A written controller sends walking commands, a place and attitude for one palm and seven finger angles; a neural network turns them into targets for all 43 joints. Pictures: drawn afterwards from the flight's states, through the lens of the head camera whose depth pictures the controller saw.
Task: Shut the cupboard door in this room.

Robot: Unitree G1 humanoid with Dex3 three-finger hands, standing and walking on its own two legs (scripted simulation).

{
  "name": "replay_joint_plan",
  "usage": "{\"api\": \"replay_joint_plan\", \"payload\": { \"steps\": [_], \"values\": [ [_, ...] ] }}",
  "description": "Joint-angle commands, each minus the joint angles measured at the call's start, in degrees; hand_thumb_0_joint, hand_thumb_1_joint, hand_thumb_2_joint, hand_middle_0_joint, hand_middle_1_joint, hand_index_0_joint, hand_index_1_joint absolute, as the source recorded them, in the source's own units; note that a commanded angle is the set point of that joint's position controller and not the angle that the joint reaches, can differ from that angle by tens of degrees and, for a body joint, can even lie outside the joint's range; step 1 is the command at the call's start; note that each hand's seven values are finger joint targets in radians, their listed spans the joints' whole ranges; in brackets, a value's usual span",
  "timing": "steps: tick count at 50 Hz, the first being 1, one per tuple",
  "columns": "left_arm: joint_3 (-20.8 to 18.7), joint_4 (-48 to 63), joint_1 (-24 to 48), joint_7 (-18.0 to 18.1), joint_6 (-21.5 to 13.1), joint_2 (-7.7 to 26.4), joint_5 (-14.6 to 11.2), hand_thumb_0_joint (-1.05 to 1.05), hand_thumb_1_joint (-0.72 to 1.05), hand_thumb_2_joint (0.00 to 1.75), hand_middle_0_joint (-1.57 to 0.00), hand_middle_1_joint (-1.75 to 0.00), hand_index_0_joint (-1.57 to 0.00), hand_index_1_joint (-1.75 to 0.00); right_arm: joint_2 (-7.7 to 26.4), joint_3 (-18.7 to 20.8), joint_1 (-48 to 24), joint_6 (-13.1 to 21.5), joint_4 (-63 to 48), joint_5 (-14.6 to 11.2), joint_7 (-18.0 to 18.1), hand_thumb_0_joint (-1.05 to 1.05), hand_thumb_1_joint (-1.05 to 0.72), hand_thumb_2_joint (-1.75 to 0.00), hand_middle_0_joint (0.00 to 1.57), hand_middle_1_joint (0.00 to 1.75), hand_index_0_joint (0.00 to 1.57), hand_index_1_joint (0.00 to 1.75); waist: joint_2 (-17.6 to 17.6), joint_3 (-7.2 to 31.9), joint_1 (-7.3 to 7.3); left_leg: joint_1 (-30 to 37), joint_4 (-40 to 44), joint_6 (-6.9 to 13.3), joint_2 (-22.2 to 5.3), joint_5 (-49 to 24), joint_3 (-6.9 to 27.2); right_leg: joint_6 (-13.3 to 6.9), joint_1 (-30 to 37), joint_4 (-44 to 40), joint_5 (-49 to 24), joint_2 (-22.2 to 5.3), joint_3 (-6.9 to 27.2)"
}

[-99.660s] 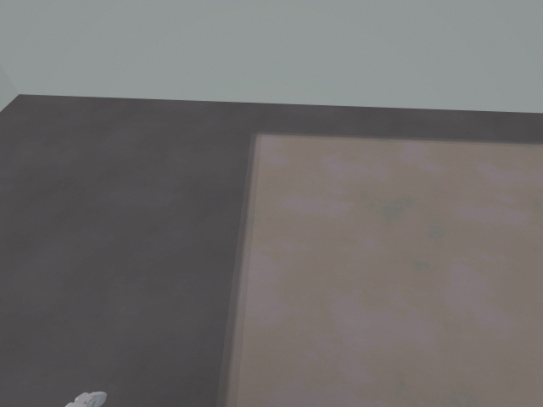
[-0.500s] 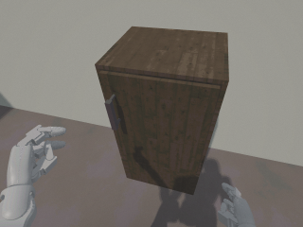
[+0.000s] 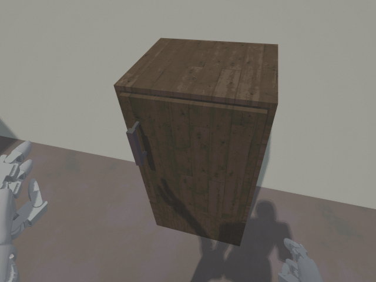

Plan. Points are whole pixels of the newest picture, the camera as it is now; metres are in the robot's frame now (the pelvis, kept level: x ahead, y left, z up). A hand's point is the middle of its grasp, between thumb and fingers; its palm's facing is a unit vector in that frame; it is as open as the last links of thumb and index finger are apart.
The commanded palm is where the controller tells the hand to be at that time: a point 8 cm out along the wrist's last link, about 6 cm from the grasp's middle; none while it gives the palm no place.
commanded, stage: draw the hand back to the body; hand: left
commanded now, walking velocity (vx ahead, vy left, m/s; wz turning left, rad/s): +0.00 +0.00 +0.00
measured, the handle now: (138, 144) +0.54 +0.25 -0.05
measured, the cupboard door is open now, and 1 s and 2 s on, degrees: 0 0 0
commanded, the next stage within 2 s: step back with the hand held close in 0.06 s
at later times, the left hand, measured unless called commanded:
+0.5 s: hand (30, 203) +0.19 +0.28 +0.16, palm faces +0.36 -0.78 -0.52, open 7.4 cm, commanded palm +0.13 +0.32 +0.18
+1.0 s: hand out of the picture +0.08 +0.30 +0.17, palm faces +0.48 -0.75 -0.45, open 7.4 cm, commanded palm +0.03 +0.33 +0.18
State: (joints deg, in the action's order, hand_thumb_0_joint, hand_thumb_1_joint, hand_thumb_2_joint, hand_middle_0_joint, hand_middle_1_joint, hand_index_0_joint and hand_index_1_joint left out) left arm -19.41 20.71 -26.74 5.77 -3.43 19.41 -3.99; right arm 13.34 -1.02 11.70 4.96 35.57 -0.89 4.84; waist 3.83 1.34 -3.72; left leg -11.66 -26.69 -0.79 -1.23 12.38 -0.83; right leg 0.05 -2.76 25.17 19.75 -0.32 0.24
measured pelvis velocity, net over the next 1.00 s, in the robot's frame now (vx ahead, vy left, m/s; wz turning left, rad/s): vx -0.11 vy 0.03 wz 0.02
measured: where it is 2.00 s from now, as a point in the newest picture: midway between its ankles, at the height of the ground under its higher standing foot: outside the picture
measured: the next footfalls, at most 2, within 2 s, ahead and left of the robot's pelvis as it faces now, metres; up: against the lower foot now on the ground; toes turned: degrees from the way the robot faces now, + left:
right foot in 1.34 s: -0.11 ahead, -0.09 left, +0.00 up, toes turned +6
left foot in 1.52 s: -0.16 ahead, +0.15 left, +0.00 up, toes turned -1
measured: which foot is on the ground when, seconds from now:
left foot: down 0.00-1.00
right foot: down 0.00-1.00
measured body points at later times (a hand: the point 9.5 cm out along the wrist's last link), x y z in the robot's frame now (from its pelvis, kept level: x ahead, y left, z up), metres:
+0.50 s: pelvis -0.02 +0.02 +0.00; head -0.01 +0.00 +0.45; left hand +0.16 +0.32 +0.19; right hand +0.16 -0.22 -0.09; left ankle +0.02 +0.13 -0.74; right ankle -0.06 -0.12 -0.74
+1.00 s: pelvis -0.11 +0.03 -0.01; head -0.10 +0.03 +0.44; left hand +0.05 +0.33 +0.19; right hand +0.07 -0.21 -0.09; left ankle +0.02 +0.13 -0.73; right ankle -0.07 -0.12 -0.74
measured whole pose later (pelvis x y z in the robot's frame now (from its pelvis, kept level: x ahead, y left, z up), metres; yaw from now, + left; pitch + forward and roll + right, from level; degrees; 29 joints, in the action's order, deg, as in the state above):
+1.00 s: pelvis -0.11 +0.03 -0.01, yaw +1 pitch -1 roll -3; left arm -24.8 27.9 -30.3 8.8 -13.6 23.2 -2.5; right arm 12.5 -0.4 12.9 5.2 34.3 0.1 4.6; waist 2.4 -1.1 -1.1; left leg -26.7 -33.6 1.4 -2.1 11.1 0.4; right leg 1.6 -16.9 30.8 13.1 0.5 -1.3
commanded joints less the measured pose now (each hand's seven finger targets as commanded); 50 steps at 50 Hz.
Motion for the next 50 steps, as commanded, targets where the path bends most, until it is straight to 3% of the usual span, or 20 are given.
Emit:
{"api": "replay_joint_plan", "payload": {
  "steps": [1,8,9,10,11,12,13,17,20,23,28,32,36,37,39,42,44,47,48,50],
  "values": [
    [-7.96,13.10,5.44,1.28,-4.58,12.15,-0.34,0.00,0.90,0.90,-0.20,-0.30,-0.20,-0.30,4.66,1.73,-8.97,3.51,-9.75,-0.22,0.41,0.00,-0.90,-0.90,0.20,0.30,0.20,0.30,0.24,2.55,0.10,8.57,2.05,2.73,0.71,-10.98,-2.01,0.28,-8.58,-5.10,-18.90,0.25,-1.83],
    [-7.73,10.00,4.48,0.78,-4.57,11.25,-0.87,0.00,0.90,0.90,-0.20,-0.30,-0.20,-0.30,4.83,1.97,-8.71,3.08,-9.70,-0.34,0.46,0.00,-0.90,-0.90,0.20,0.30,0.20,0.30,-3.15,1.23,0.34,8.11,2.88,2.93,0.51,-9.36,-2.15,0.70,-8.79,-6.14,-17.09,0.18,-1.64],
    [-7.49,11.03,5.32,0.74,-4.72,11.27,-0.65,0.00,0.90,0.90,-0.20,-0.30,-0.20,-0.30,4.85,2.14,-9.17,3.00,-9.80,-0.38,0.46,0.00,-0.90,-0.90,0.20,0.30,0.20,0.30,-1.32,1.24,0.32,8.74,2.76,2.95,0.44,-9.22,-2.44,0.65,-9.31,-6.46,-16.74,0.25,-1.38],
    [-12.51,13.64,10.03,1.07,-6.90,17.57,0.05,0.00,0.90,0.90,-0.20,-0.30,-0.20,-0.30,6.37,2.48,-8.05,1.68,-10.17,-0.22,0.20,0.00,-0.90,-0.90,0.20,0.30,0.20,0.30,-2.52,-1.26,2.53,5.23,-2.24,3.74,-0.50,-6.55,-2.14,1.02,-14.30,-9.72,-20.79,-3.47,2.36],
    [-10.51,9.74,6.90,0.79,-7.29,15.46,0.03,0.00,0.90,0.90,-0.20,-0.30,-0.20,-0.30,5.89,2.52,-8.71,0.88,-9.02,0.08,0.20,0.00,-0.90,-0.90,0.20,0.30,0.20,0.30,-4.80,-0.68,3.03,4.37,-4.37,3.57,0.15,-5.79,-1.83,0.74,-14.55,-9.96,-23.70,-5.20,3.19],
    [-10.84,10.69,6.69,0.81,-7.94,16.06,0.23,0.00,0.90,0.90,-0.20,-0.30,-0.20,-0.30,6.03,2.92,-8.52,0.38,-9.18,0.21,0.26,0.00,-0.90,-0.90,0.20,0.30,0.20,0.30,-6.28,-0.54,2.97,3.84,-4.97,3.28,0.49,-6.21,-1.92,1.01,-14.50,-9.73,-28.06,-5.72,3.55],
    [-9.39,10.59,5.17,0.66,-8.40,14.38,0.27,0.00,0.90,0.90,-0.20,-0.30,-0.20,-0.30,5.75,2.97,-8.42,-0.16,-9.21,0.12,0.24,0.00,-0.90,-0.90,0.20,0.30,0.20,0.30,-5.67,1.40,3.22,3.40,-4.37,3.22,0.03,-8.30,-1.45,0.61,-12.45,-7.22,-30.43,-6.02,2.47],
    [-11.37,12.68,-0.27,1.15,-8.41,15.56,-0.08,0.00,0.90,0.90,-0.20,-0.30,-0.20,-0.30,6.61,3.58,-7.86,-1.81,-10.87,-0.06,0.60,0.00,-0.90,-0.90,0.20,0.30,0.20,0.30,-0.31,7.37,2.96,7.03,-1.82,3.42,-1.64,-21.01,-1.29,1.32,-10.20,-3.00,-31.47,-3.32,0.03],
    [-11.88,14.46,-1.16,1.52,-8.00,15.94,-0.32,0.00,0.90,0.90,-0.20,-0.30,-0.20,-0.30,6.69,3.65,-7.42,-3.29,-11.97,-0.28,0.72,0.00,-0.90,-0.90,0.20,0.30,0.20,0.30,-1.72,9.47,3.07,6.58,-0.77,3.20,-2.64,-26.37,-0.14,1.13,-8.31,-0.83,-30.61,-1.89,-0.93],
    [-12.23,15.04,-2.37,1.90,-7.66,16.24,-0.62,0.00,0.90,0.90,-0.20,-0.30,-0.20,-0.30,6.84,3.72,-7.21,-4.08,-12.76,-0.36,0.83,0.00,-0.90,-0.90,0.20,0.30,0.20,0.30,-0.77,9.61,3.16,5.37,0.46,2.96,-3.13,-25.72,0.30,1.06,-8.03,-0.19,-27.60,-1.20,-1.14],
    [-12.17,16.02,-4.18,2.46,-8.00,15.99,-0.77,0.00,0.90,0.90,-0.20,-0.30,-0.20,-0.30,7.15,3.74,-6.90,-4.04,-13.25,-0.39,0.72,0.00,-0.90,-0.90,0.20,0.30,0.20,0.30,1.21,8.46,3.30,0.63,3.87,2.98,-3.84,-16.23,1.42,1.15,-7.57,0.13,-19.73,-0.14,-1.03],
    [-13.85,16.44,-3.87,3.01,-9.02,17.18,-0.34,0.00,0.90,0.90,-0.20,-0.30,-0.20,-0.30,8.05,4.11,-7.26,-2.95,-13.36,-0.21,0.87,0.00,-0.90,-0.90,0.20,0.30,0.20,0.30,2.86,5.70,3.36,-7.85,7.76,3.75,-4.44,2.50,2.95,1.27,-5.59,0.17,-12.66,1.03,-0.29],
    [-12.81,15.74,-3.28,3.35,-10.75,15.06,0.39,0.00,0.90,0.90,-0.20,-0.30,-0.20,-0.30,7.83,3.80,-6.45,-1.44,-12.98,-0.29,0.85,0.00,-0.90,-0.90,0.20,0.30,0.20,0.30,3.24,2.72,3.66,-18.50,10.67,4.71,-5.22,18.38,5.85,1.18,-2.56,2.12,-5.98,1.78,0.06],
    [-14.53,16.59,-2.10,3.46,-11.33,17.15,0.66,0.00,0.90,0.90,-0.20,-0.30,-0.20,-0.30,8.36,4.17,-6.77,-0.93,-12.86,-0.05,0.99,0.00,-0.90,-0.90,0.20,0.30,0.20,0.30,3.74,2.58,3.65,-19.28,10.58,4.93,-5.33,20.20,5.91,1.26,-2.69,1.80,-4.78,2.19,0.44],
    [-12.57,17.20,-1.58,3.44,-12.17,14.73,0.99,0.00,0.90,0.90,-0.20,-0.30,-0.20,-0.30,7.82,3.90,-5.89,0.10,-12.40,-0.04,0.86,0.00,-0.90,-0.90,0.20,0.30,0.20,0.30,3.93,3.05,3.79,-20.77,10.69,4.87,-5.58,21.61,6.83,0.99,-2.00,3.30,-3.89,2.29,0.19],
    [-14.13,18.79,-0.49,3.70,-13.10,16.43,1.27,0.00,0.90,0.90,-0.20,-0.30,-0.20,-0.30,8.41,4.21,-5.63,1.70,-11.72,0.42,1.00,0.00,-0.90,-0.90,0.20,0.30,0.20,0.30,4.92,3.67,3.66,-21.67,10.56,5.05,-5.98,23.85,7.35,1.01,-2.24,4.21,-2.47,2.92,0.61],
    [-12.57,19.31,-0.27,3.76,-13.46,14.63,1.30,0.00,0.90,0.90,-0.20,-0.30,-0.20,-0.30,7.59,3.91,-4.88,2.55,-11.18,0.44,0.83,0.00,-0.90,-0.90,0.20,0.30,0.20,0.30,3.78,3.91,3.75,-20.81,8.51,4.59,-5.23,21.83,6.45,0.58,-3.69,3.78,-2.76,2.00,1.33],
    [-13.92,18.97,-0.02,4.25,-13.83,16.70,1.14,0.00,0.90,0.90,-0.20,-0.30,-0.20,-0.30,7.59,4.23,-4.16,3.49,-9.97,0.95,0.75,0.00,-0.90,-0.90,0.20,0.30,0.20,0.30,0.54,3.45,3.93,-16.39,3.61,3.39,-3.29,19.20,4.19,-0.42,-10.49,-1.28,2.42,0.05,4.34],
    [-11.82,18.32,-0.01,4.28,-13.82,14.70,0.89,0.00,0.90,0.90,-0.20,-0.30,-0.20,-0.30,6.57,3.78,-3.63,3.53,-9.64,0.89,0.56,0.00,-0.90,-0.90,0.20,0.30,0.20,0.30,-1.61,2.91,4.22,-13.88,1.27,2.61,-2.30,16.56,3.29,-1.06,-14.05,-3.47,4.69,-1.60,5.09],
    [-11.24,17.74,1.11,4.72,-13.97,15.21,0.72,0.00,0.90,0.90,-0.20,-0.30,-0.20,-0.30,6.46,3.81,-3.23,3.42,-8.62,1.04,0.28,0.00,-0.90,-0.90,0.20,0.30,0.20,0.30,-4.25,1.73,4.66,-8.69,-3.77,1.45,-0.53,12.21,1.36,-2.08,-21.32,-7.97,7.67,-4.12,7.44]
  ]
}}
